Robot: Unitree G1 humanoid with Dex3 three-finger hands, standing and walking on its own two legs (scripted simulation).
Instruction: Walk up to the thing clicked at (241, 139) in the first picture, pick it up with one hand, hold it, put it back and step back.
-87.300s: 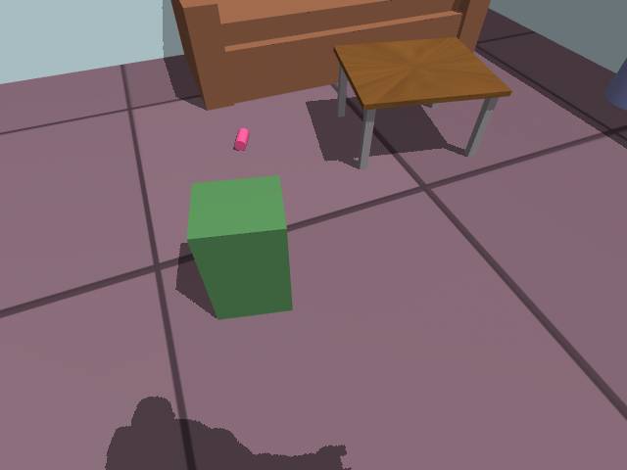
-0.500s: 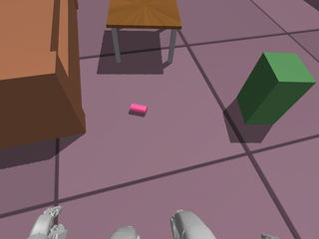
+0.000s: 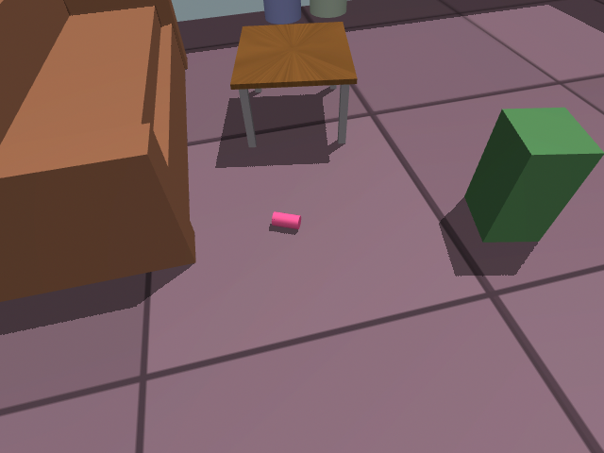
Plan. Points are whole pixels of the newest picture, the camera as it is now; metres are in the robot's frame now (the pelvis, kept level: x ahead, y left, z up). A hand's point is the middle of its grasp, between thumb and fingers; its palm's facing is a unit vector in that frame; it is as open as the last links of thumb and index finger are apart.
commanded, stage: step back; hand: left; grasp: from above
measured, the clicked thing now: (286, 220) +1.13 +0.16 -0.73
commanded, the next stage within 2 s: stand in 0.82 s
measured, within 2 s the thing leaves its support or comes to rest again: neither
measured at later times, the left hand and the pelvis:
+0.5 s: hand out of the picture +0.12 +0.25 -0.13, palm faces +0.03 -0.93 -0.38, open 7.4 cm; pelvis +0.03 -0.01 +0.01, yaw +1 degrees
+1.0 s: hand (135, 448) +0.14 +0.28 -0.14, palm faces +0.02 -0.94 -0.33, open 7.4 cm; pelvis +0.06 +0.02 +0.02, yaw +1 degrees
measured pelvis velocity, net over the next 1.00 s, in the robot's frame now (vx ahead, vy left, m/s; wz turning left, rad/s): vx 0.06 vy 0.02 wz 0.01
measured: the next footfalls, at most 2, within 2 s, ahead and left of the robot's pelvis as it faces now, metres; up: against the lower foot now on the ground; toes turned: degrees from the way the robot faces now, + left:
right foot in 0.32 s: +0.10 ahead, -0.12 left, +0.00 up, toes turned -3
left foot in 0.60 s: +0.10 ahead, +0.14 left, +0.00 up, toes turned +1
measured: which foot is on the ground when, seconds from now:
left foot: down 0.00-0.34, up 0.36-0.58, down 0.60-1.00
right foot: down 0.00-0.04, up 0.06-0.30, down 0.32-1.00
